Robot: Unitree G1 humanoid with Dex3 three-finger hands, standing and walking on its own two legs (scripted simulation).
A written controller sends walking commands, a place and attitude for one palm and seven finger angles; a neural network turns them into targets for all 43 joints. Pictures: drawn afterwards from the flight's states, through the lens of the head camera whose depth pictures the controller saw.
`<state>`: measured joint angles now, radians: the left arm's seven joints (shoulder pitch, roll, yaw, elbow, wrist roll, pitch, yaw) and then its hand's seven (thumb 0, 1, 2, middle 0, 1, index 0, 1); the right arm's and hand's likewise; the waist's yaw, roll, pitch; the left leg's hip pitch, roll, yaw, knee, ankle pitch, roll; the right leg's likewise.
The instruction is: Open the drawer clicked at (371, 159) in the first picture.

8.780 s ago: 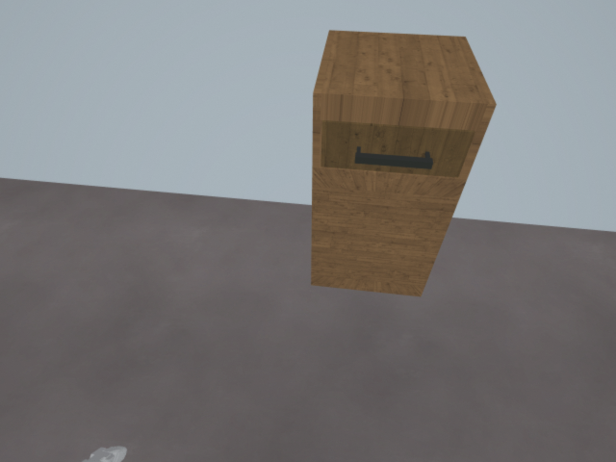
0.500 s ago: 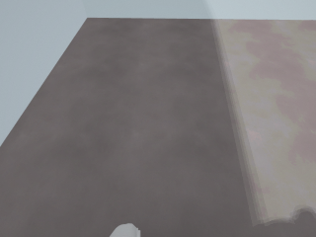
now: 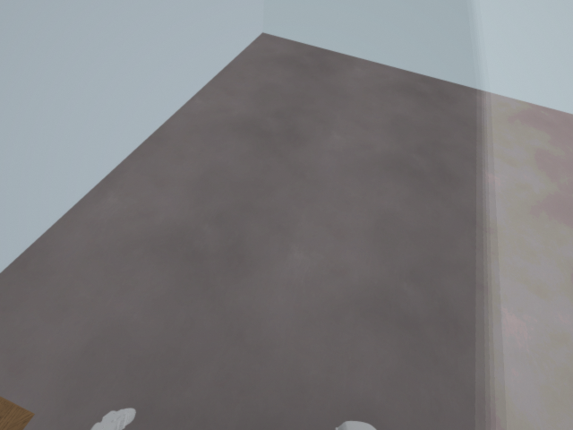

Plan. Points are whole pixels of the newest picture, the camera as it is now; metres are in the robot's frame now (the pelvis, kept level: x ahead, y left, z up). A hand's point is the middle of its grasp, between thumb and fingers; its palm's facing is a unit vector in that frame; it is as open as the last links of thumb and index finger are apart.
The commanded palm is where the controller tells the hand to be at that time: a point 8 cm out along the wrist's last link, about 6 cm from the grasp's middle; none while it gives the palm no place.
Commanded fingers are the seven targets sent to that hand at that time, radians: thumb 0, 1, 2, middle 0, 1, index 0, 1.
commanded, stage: turn to face it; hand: left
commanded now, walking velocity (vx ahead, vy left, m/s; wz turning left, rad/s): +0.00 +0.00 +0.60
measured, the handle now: out of the picture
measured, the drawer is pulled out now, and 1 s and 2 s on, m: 0.00 0.00 0.00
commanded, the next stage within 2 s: take the last steps up to it in 1.84 s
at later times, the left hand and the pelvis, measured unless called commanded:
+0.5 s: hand out of the picture +0.03 +0.16 -0.15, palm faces +0.31 -0.91 -0.28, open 7.4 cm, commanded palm none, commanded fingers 0.00 0.90 0.90 -0.20 -0.30 -0.20 -0.30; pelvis -0.01 -0.06 +0.00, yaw +19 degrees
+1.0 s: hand out of the picture -0.08 +0.24 -0.17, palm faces +0.61 -0.75 -0.24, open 7.4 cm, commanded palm none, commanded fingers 0.00 0.90 0.90 -0.20 -0.30 -0.20 -0.30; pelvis -0.02 +0.01 +0.00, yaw +37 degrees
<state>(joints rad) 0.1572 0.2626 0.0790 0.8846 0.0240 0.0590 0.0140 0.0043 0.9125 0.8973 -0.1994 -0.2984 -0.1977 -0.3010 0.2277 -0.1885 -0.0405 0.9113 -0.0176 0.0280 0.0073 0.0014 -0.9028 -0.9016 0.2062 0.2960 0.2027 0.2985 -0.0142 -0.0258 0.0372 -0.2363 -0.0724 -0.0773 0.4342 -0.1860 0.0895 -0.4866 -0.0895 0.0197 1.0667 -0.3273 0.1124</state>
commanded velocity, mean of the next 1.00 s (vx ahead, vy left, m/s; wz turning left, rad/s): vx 0.00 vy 0.00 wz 0.60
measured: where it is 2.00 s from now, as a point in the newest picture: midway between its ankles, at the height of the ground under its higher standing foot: outside the picture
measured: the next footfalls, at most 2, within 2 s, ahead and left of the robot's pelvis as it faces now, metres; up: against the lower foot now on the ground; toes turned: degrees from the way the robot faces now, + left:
right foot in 0.28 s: +0.04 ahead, -0.16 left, +0.00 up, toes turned +11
left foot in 0.72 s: -0.02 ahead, +0.11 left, +0.00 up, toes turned +32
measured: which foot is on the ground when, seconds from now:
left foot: down 0.00-0.28, up 0.30-0.70, down 0.72-1.00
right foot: up 0.00-0.26, down 0.28-0.72, up 0.74-1.00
